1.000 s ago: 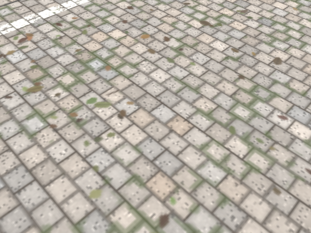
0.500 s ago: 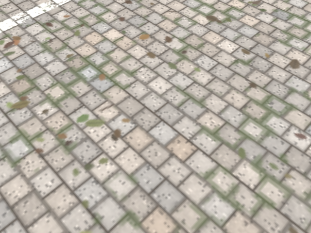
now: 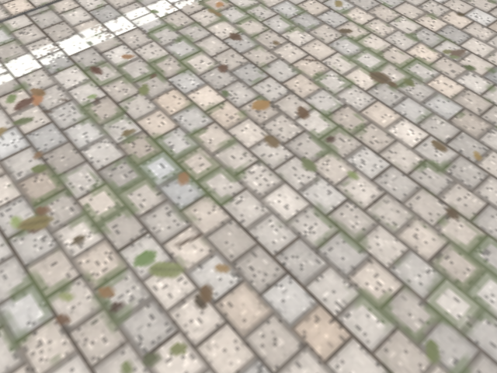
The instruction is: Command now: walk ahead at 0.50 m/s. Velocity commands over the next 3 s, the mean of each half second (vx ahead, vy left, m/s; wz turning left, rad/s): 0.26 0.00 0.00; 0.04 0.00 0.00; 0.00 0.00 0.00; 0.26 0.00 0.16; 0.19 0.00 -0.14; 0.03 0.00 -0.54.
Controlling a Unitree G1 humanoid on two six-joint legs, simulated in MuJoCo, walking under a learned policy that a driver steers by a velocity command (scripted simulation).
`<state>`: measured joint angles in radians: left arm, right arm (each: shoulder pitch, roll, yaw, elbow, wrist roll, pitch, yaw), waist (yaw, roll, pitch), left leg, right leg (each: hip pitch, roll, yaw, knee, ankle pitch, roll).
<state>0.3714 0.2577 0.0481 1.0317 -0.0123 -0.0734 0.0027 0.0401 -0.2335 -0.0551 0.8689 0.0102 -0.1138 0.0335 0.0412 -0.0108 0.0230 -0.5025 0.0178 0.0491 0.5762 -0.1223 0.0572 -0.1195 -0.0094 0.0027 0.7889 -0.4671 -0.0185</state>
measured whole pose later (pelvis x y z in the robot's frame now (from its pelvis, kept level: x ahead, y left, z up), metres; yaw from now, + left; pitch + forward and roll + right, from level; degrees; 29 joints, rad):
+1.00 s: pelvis +0.24 +0.01 +0.01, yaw +0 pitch -1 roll +0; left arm 0.14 0.21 0.05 1.06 0.00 0.00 0.03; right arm 0.26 -0.19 -0.03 1.09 0.00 -0.02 -0.03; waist 0.00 0.00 0.04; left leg -0.17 0.02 0.02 0.52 -0.34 -0.01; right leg -0.31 -0.01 -0.02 0.51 -0.19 0.00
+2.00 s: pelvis +0.37 -0.03 +0.02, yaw +6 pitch +0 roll +0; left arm 0.38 0.19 0.04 1.13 0.01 -0.11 0.00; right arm 0.25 -0.24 -0.08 0.98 0.05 -0.07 0.00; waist 0.04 0.03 -0.01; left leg -0.58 0.06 -0.07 1.15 -0.20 0.09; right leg -0.05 0.01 -0.16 0.34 -0.29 -0.04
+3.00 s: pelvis +0.55 -0.01 +0.02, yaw -18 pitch +4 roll +3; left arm 0.21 0.27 0.09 0.77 -0.01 0.00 0.04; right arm 0.04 -0.30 -0.10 0.87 0.00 0.00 -0.05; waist 0.01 0.02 0.02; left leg -0.56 0.00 -0.06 0.91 -0.30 -0.06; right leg -0.30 0.04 0.08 0.44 -0.19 -0.06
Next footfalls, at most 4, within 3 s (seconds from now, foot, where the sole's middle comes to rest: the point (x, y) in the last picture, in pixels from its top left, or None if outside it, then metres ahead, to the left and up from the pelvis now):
0.42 right None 0.34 -0.11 -0.76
0.66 left None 0.24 0.13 -0.76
2.26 left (212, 300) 0.65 0.14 -0.76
2.72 right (299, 328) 0.58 -0.10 -0.76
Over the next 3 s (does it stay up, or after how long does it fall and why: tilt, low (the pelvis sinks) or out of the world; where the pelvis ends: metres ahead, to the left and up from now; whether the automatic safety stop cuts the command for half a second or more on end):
stays up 0.55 -0.01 0.02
